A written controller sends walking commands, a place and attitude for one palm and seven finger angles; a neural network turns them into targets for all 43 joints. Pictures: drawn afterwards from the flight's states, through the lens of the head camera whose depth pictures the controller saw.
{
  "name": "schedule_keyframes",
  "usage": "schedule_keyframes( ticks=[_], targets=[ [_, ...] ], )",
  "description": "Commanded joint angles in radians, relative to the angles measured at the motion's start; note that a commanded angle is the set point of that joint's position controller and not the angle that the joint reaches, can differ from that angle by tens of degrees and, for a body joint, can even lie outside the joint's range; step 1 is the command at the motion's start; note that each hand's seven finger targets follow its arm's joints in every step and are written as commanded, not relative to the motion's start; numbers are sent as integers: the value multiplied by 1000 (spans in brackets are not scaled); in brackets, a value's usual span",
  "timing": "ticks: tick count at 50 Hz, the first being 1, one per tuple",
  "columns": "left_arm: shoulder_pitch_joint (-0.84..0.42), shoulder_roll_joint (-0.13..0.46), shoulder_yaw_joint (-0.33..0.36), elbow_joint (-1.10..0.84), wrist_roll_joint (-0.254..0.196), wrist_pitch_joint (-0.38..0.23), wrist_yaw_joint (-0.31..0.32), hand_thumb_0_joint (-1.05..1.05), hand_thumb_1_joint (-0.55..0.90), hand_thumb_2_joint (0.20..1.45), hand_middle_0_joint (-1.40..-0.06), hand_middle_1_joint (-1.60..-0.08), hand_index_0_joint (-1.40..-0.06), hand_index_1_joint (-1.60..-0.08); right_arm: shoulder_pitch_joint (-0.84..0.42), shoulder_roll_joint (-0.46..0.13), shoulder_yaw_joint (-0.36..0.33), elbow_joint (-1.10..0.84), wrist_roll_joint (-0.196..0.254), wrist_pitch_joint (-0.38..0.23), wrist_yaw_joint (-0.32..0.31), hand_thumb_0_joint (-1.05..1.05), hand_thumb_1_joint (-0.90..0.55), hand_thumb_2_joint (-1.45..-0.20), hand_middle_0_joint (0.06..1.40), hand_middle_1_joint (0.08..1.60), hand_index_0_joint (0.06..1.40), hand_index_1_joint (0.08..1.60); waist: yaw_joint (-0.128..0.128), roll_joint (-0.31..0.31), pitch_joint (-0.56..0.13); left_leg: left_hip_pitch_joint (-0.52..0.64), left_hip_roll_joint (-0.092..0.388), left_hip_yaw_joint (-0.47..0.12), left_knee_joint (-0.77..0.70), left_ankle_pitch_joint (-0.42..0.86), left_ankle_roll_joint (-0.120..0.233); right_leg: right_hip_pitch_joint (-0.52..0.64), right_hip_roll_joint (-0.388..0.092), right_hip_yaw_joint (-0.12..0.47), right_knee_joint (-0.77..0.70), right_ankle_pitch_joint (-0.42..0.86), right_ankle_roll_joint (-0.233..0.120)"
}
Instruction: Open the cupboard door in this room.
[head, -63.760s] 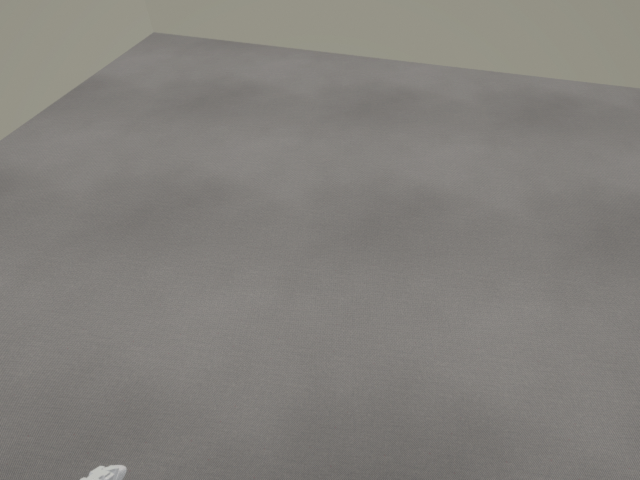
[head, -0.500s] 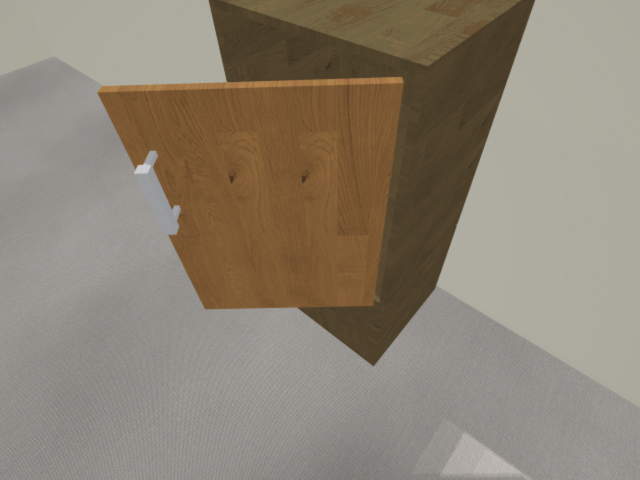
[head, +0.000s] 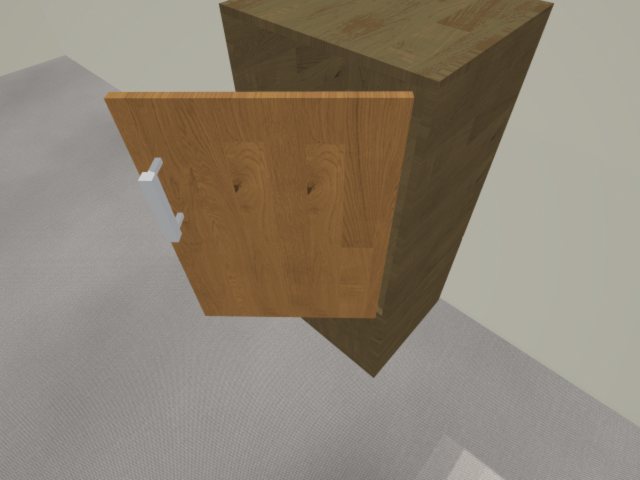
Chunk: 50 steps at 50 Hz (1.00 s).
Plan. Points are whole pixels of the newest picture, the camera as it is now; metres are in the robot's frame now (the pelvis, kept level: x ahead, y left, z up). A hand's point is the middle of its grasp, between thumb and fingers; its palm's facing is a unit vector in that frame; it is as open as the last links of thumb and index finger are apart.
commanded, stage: come to a stop and stand still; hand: left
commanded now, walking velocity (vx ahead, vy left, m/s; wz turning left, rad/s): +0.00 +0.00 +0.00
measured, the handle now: (165, 201) +0.52 +0.30 +0.04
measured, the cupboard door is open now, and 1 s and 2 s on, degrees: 41 41 41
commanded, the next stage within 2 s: look again from close up in 0.04 s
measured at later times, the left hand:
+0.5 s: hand out of the picture +0.01 +0.18 -0.17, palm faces +0.02 -0.98 -0.21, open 7.3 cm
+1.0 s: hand out of the picture +0.01 +0.20 -0.18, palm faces +0.05 -0.98 -0.22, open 7.3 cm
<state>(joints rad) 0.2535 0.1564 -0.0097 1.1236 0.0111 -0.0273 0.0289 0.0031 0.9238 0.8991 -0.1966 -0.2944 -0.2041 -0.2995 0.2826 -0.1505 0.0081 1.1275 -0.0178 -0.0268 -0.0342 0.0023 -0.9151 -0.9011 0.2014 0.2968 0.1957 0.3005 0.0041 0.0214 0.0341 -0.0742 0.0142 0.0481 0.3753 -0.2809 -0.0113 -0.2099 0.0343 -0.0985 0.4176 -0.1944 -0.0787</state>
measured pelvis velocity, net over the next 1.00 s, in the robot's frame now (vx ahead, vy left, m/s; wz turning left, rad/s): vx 0.00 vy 0.02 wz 0.01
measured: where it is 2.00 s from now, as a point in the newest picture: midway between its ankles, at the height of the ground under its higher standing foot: outside the picture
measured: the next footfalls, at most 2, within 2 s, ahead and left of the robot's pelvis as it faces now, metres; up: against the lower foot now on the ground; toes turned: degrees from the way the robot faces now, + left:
right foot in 1.42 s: +0.02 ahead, -0.07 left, +0.00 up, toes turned +3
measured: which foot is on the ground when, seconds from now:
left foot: down 0.00-1.00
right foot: down 0.00-1.00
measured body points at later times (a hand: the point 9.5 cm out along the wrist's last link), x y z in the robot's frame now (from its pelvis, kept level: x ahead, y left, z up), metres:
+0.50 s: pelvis +0.00 +0.01 +0.00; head +0.02 +0.00 +0.45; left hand +0.01 +0.23 -0.16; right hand -0.02 -0.20 -0.17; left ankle -0.05 +0.12 -0.74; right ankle +0.02 -0.06 -0.74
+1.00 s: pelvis +0.00 +0.02 +0.00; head +0.01 +0.01 +0.45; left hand +0.01 +0.25 -0.16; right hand -0.01 -0.20 -0.17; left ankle -0.05 +0.12 -0.74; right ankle +0.02 -0.06 -0.74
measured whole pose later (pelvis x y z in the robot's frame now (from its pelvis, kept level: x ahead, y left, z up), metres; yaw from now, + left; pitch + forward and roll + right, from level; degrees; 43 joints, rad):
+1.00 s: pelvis +0.00 +0.02 +0.00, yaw +1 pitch -1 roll +0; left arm 0.25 0.16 0.01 1.09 0.02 -0.01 0.04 0.00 0.91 0.90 -0.20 -0.29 -0.20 -0.30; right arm 0.30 -0.15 -0.01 1.11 -0.02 0.00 -0.03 0.00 -0.91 -0.90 0.20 0.30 0.20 0.30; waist 0.01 0.01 0.04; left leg -0.12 -0.01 0.04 0.43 -0.30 0.01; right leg -0.24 0.00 -0.10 0.46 -0.21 -0.06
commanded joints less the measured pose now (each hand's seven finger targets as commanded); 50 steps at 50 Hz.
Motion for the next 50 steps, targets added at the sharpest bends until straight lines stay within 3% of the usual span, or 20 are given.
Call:
schedule_keyframes(
  ticks=[1, 18, 28, 39, 41, 43, 45, 50],
  targets=[
    [45, 113, 24, -33, -6, -18, 7, 0, 900, 900, -200, -300, -200, -300, 98, -80, -7, -8, 3, -5, -3, 0, -900, -900, 200, 300, 200, 300, -8, -26, 20, -108, 80, -64, -62, 104, 31, 78, -165, 192, -95, 134, 18],
    [54, 104, 23, -29, -5, -12, 7, 0, 900, 900, -200, -300, -200, -300, 106, -77, -6, 4, 3, -7, -6, 0, -900, -900, 200, 300, 200, 300, 0, -14, 51, -126, 87, -73, -75, 105, 33, 75, -158, 175, -87, 107, 16],
    [57, 106, 25, -33, -5, -13, 9, 0, 900, 900, -200, -300, -200, -300, 116, -74, -8, 9, 4, -11, -8, 0, -900, -900, 200, 300, 200, 300, 2, -19, 34, -122, 90, -78, -72, 133, 37, 94, -160, 165, -65, 160, 14],
    [57, 105, 25, -32, -4, -11, 8, 0, 900, 900, -200, -300, -200, -300, 113, -71, -11, 10, 4, -10, -7, 0, -900, -900, 200, 300, 200, 300, 1, -29, 43, -120, 88, -83, -74, 120, 39, 82, -160, 169, -72, 123, 14],
    [39, 147, 37, -45, -3, -16, 8, 0, 900, 900, -200, -300, -200, -300, 94, -112, -20, -2, 4, -10, -8, 0, -900, -900, 200, 300, 200, 300, 6, -8, 37, -125, 84, -81, -64, 140, 38, 89, -179, 184, -67, 174, 2],
    [47, 124, 36, -50, -3, -8, 15, 0, 900, 900, -200, -300, -200, -300, 107, -72, -15, -9, 6, 1, -7, 0, -900, -900, 200, 300, 200, 300, 5, -2, 28, -137, 78, -72, -46, 141, 27, 89, -204, 199, -49, 211, -1],
    [58, 127, 40, -53, -1, -1, 19, 0, 900, 900, -200, -300, -200, -300, 118, -62, -16, -17, 5, 15, -5, 0, -900, -900, 200, 300, 200, 300, 8, -56, 5, -150, 58, -51, -14, 85, 18, 93, -241, 227, -59, 180, -8],
    [40, 175, 68, -79, 7, 15, 22, 0, 900, 900, -200, -300, -200, -300, 118, -64, -33, -47, -1, 42, 3, 0, -900, -900, 200, 300, 200, 300, 10, -149, 20, -195, 22, -21, 102, -49, 8, 33, -346, 337, -132, 17, -66]
  ],
)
